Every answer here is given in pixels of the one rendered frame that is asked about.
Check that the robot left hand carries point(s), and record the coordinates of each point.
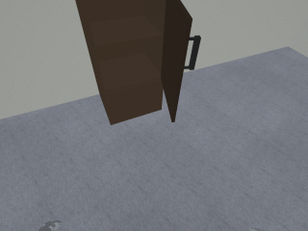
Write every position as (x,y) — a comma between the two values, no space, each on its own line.
(51,225)

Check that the cupboard door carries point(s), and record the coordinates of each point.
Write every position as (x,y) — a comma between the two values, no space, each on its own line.
(177,30)

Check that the handle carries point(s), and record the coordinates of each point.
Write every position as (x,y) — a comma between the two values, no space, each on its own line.
(195,47)

